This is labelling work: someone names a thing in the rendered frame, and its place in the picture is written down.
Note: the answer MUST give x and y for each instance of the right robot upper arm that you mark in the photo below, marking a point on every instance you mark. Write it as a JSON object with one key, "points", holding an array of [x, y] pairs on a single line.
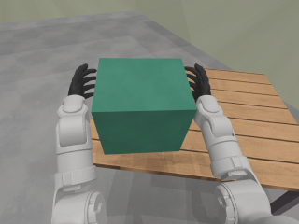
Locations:
{"points": [[244, 202]]}

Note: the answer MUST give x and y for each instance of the carton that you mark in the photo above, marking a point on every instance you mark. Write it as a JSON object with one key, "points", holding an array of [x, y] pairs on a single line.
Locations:
{"points": [[142, 105]]}

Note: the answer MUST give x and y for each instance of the robot left hand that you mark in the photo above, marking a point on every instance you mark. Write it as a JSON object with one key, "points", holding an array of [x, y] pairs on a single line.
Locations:
{"points": [[77, 85]]}

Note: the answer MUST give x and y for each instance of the right robot forearm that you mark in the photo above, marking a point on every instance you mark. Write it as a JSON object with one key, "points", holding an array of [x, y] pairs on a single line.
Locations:
{"points": [[227, 160]]}

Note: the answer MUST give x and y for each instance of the left robot upper arm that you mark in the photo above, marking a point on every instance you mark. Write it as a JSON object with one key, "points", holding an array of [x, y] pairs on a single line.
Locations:
{"points": [[86, 207]]}

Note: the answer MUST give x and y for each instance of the left robot forearm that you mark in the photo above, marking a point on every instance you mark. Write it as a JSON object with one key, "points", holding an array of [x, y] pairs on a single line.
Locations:
{"points": [[73, 144]]}

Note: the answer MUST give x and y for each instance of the robot right hand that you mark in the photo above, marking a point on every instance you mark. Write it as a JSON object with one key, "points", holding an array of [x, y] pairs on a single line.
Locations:
{"points": [[201, 86]]}

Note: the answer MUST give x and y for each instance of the table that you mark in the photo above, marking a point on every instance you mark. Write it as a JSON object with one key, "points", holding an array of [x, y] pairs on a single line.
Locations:
{"points": [[266, 132]]}

